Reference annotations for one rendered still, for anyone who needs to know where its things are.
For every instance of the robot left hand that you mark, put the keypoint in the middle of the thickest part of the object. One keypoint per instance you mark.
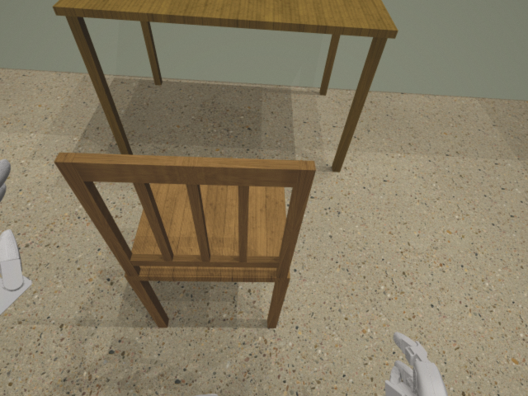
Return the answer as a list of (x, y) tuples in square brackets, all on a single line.
[(12, 284)]

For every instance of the chair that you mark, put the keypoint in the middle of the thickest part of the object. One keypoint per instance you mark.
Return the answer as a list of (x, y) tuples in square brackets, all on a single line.
[(203, 219)]

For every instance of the table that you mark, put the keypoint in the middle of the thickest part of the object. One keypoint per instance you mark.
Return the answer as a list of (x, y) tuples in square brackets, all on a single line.
[(337, 17)]

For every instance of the robot right hand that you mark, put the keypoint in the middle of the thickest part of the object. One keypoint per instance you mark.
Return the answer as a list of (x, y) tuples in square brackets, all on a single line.
[(425, 378)]

